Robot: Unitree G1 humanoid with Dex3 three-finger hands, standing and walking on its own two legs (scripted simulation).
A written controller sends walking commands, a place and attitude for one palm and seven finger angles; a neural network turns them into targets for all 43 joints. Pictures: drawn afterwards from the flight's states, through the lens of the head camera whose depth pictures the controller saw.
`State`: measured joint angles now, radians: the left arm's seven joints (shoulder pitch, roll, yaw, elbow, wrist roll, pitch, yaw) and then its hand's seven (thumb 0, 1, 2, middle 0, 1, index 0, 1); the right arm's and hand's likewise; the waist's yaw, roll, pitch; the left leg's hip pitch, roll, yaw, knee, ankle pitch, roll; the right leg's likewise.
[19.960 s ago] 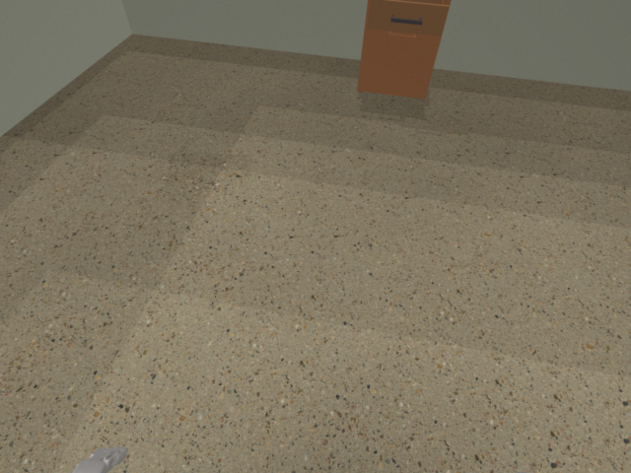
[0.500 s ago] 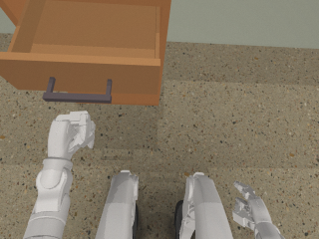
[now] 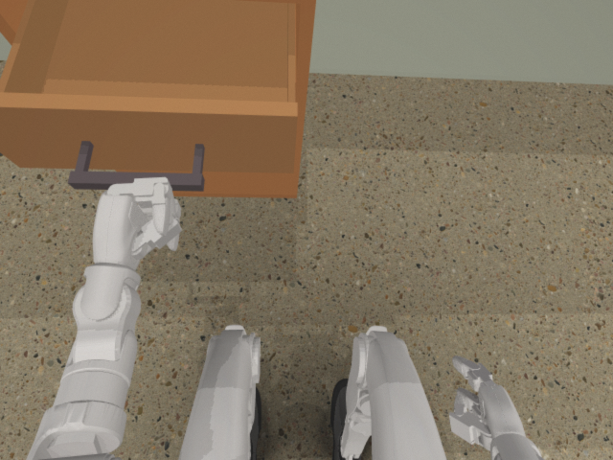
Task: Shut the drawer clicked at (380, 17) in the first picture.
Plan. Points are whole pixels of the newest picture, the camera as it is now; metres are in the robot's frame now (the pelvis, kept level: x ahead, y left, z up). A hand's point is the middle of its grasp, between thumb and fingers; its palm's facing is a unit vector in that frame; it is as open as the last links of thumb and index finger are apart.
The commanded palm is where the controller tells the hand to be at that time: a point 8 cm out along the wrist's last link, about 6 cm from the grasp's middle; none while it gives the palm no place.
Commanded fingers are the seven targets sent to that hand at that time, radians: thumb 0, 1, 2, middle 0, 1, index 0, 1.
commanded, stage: push the drawer shut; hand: left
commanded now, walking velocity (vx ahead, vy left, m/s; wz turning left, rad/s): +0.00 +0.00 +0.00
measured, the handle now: (140, 166) +0.46 +0.23 +0.00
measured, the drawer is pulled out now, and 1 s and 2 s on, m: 0.18 0.06 0.00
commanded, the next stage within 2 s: pull the fist back off the drawer in 1.88 s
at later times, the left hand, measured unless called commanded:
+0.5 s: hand (171, 184) +0.44 +0.19 -0.01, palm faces +0.00 -1.00 -0.05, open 2.8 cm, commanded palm +0.45 +0.23 +0.00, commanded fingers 0.00 0.90 0.90 -1.40 -1.60 -1.40 -1.60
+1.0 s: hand (181, 137) +0.51 +0.19 -0.01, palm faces +0.03 -1.00 -0.06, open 2.8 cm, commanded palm +0.51 +0.21 +0.00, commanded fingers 0.00 0.90 0.90 -1.40 -1.60 -1.40 -1.60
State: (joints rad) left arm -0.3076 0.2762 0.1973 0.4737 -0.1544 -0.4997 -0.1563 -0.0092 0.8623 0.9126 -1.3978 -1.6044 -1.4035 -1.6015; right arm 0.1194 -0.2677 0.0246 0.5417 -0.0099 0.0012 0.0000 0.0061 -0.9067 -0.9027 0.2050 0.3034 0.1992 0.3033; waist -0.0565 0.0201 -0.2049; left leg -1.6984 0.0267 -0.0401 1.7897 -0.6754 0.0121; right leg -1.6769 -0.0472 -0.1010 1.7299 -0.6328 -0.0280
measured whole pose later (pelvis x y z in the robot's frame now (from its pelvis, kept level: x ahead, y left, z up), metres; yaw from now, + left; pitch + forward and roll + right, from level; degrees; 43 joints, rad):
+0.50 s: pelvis -0.02 +0.01 -0.01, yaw +0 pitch +33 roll -5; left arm -0.62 0.36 0.27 0.82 -0.11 -0.54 -0.17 -0.06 0.72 0.90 -1.40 -1.60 -1.40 -1.60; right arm 0.17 -0.28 0.05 0.60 -0.03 0.01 -0.01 0.00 -0.91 -0.90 0.21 0.30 0.20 0.30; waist -0.11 0.02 -0.19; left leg -1.75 0.02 -0.04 1.80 -0.64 0.03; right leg -1.71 -0.05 -0.10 1.73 -0.59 -0.01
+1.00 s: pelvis -0.01 +0.01 -0.01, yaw -2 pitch +36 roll -6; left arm -0.89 0.47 0.37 1.03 -0.04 -0.53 -0.16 -0.05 0.76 0.92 -1.40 -1.60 -1.40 -1.60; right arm 0.22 -0.27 0.07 0.60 -0.06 0.11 0.02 0.00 -0.91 -0.90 0.21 0.30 0.20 0.30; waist -0.17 0.03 -0.16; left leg -1.81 0.03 -0.04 1.82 -0.64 0.03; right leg -1.78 -0.04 -0.10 1.74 -0.59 -0.01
